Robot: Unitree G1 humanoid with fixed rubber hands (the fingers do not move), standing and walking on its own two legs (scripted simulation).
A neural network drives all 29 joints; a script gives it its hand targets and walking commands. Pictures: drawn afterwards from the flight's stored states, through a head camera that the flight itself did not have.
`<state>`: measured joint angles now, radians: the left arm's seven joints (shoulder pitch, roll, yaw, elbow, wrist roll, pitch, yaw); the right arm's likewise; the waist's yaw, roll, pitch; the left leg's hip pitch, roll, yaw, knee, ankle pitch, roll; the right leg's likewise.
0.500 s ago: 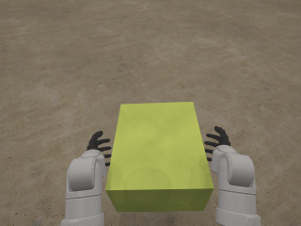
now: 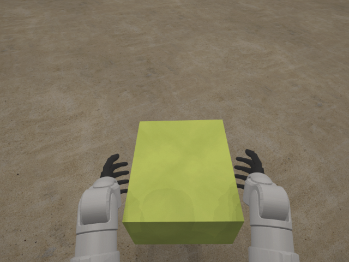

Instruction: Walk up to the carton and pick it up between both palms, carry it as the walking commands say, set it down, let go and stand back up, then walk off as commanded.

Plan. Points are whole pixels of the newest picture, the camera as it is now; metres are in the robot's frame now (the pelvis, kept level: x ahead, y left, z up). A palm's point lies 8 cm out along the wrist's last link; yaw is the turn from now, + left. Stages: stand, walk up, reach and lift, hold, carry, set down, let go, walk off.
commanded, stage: carry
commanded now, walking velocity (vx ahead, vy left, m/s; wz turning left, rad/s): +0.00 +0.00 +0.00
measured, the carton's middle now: (181, 177) +0.35 +0.00 -0.04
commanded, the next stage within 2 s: none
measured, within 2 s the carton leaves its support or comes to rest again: neither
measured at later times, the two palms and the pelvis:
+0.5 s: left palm (111, 195) +0.26 +0.16 +0.03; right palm (257, 195) +0.26 -0.16 +0.05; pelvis -0.01 +0.00 +0.00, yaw +0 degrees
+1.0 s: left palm (122, 225) +0.18 +0.12 +0.07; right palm (293, 229) +0.18 -0.20 +0.07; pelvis -0.09 -0.03 +0.00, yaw +0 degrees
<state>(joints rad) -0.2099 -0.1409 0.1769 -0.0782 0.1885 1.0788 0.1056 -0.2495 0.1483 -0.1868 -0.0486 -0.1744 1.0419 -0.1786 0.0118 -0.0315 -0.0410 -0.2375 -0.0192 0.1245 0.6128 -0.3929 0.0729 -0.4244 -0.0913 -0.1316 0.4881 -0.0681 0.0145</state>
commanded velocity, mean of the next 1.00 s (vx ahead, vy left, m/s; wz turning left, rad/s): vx -0.11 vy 0.00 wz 0.00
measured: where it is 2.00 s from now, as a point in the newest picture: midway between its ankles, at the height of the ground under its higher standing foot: outside the picture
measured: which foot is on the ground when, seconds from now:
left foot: down 0.00-1.00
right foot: down 0.00-0.72, up 0.74-0.84, down 0.86-1.00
